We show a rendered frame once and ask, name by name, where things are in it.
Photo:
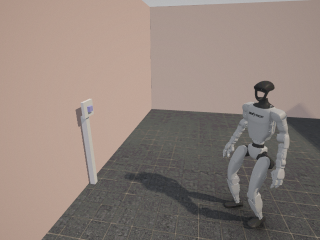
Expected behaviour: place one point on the robot left upper arm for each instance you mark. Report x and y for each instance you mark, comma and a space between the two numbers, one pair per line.
280, 117

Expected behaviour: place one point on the right robot thigh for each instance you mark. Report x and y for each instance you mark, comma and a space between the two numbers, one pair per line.
235, 163

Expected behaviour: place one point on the panel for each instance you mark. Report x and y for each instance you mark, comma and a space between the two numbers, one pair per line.
86, 128

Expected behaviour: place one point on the right robot hand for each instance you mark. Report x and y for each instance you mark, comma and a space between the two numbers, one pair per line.
229, 148

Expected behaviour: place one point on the robot right upper arm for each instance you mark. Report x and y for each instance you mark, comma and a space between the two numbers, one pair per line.
244, 121

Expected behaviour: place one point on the robot right forearm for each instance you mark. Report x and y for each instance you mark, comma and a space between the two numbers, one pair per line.
237, 134

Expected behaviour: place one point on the robot left forearm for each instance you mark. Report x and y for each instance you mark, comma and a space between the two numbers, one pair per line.
282, 153

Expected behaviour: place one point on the button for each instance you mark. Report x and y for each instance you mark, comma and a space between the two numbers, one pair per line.
89, 108

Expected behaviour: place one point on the left robot hand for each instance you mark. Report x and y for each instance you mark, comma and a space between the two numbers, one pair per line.
277, 176

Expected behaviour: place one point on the right robot shin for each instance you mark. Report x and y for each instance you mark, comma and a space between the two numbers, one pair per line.
234, 189

